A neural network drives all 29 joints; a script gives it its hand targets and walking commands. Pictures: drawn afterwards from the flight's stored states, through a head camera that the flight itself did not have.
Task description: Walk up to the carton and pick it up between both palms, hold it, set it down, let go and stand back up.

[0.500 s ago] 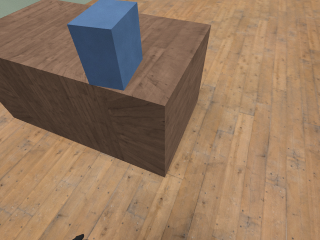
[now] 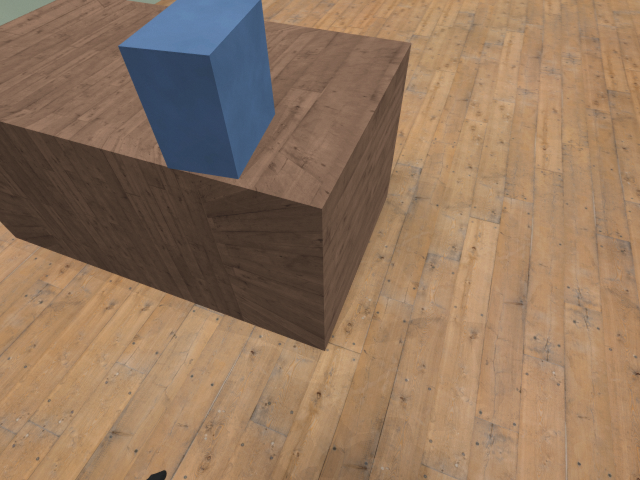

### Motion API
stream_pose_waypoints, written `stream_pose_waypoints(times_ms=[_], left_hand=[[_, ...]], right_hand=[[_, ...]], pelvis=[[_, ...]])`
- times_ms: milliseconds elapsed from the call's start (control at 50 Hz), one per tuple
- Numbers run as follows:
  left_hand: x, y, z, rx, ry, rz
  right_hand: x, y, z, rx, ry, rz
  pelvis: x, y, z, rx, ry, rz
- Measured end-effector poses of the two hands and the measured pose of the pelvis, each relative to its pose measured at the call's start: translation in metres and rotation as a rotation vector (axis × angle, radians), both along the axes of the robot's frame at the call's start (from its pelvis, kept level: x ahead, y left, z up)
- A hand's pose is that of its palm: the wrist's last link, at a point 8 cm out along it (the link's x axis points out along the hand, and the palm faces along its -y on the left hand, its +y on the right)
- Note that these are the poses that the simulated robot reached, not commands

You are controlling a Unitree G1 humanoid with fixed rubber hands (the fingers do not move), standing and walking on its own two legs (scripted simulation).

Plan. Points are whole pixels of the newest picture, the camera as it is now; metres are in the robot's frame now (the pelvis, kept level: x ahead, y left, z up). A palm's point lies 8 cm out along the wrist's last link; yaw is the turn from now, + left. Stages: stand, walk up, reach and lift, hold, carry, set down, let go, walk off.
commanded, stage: walk up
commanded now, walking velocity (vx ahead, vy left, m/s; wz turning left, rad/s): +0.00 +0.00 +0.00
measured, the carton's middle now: (212, 87) +0.83 +0.26 +0.05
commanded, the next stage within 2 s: none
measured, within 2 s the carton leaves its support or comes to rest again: neither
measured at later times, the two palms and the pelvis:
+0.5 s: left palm out of the picture +0.12 +0.42 -0.14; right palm out of the picture +0.11 -0.16 -0.14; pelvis +0.04 +0.13 -0.05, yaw -8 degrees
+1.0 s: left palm (21, 352) +0.31 +0.49 -0.10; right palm out of the picture +0.14 -0.02 -0.14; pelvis +0.16 +0.26 -0.02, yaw -16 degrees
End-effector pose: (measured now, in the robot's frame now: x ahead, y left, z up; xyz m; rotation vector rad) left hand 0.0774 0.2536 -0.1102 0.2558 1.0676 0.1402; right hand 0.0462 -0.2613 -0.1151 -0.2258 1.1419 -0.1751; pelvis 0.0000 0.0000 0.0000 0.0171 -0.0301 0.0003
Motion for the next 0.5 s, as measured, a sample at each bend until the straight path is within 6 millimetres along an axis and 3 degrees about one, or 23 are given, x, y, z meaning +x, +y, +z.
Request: stream_pose_waypoints(times_ms=[180, 260, 340, 420, 500], left_hand=[[-0.002, 0.006, 0.001, 0.035, 0.012, -0.013], [-0.023, 0.037, 0.004, 0.123, 0.081, -0.011], [-0.035, 0.082, 0.008, 0.19, 0.144, 0.001], [-0.015, 0.128, -0.002, 0.206, 0.123, -0.01], [0.04, 0.162, -0.026, 0.182, 0.057, -0.068]], right_hand=[[0.005, -0.007, -0.002, -0.031, -0.001, 0.032], [0.024, -0.007, -0.004, -0.065, -0.037, 0.054], [0.046, 0.017, -0.006, -0.068, -0.082, 0.069], [0.067, 0.057, -0.011, -0.059, -0.114, 0.072], [0.064, 0.098, -0.022, -0.061, -0.15, 0.011]], pelvis=[[0.005, 0.005, -0.004, -0.016, 0.006, -0.015], [0.008, 0.026, -0.01, -0.05, 0.02, -0.05], [0.015, 0.055, -0.014, -0.067, 0.019, -0.074], [0.027, 0.091, -0.026, -0.066, 0.005, -0.092], [0.044, 0.129, -0.045, -0.006, -0.042, -0.145]])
